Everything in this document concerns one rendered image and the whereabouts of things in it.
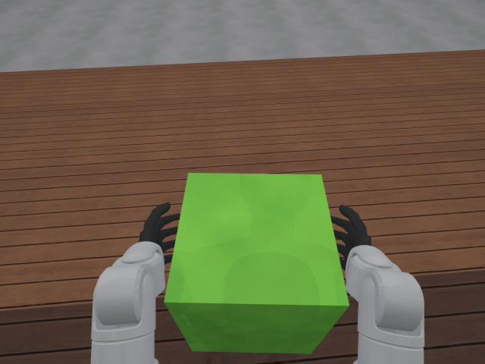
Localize robot left hand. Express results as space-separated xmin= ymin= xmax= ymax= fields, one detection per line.
xmin=139 ymin=202 xmax=180 ymax=265

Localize right robot forearm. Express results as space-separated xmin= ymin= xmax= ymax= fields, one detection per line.
xmin=345 ymin=245 xmax=424 ymax=364

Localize carton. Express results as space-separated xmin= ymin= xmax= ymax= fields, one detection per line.
xmin=164 ymin=173 xmax=349 ymax=354

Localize left robot forearm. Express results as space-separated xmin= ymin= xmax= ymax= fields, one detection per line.
xmin=91 ymin=241 xmax=165 ymax=364

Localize robot right hand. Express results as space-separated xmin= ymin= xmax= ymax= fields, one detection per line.
xmin=330 ymin=205 xmax=371 ymax=271

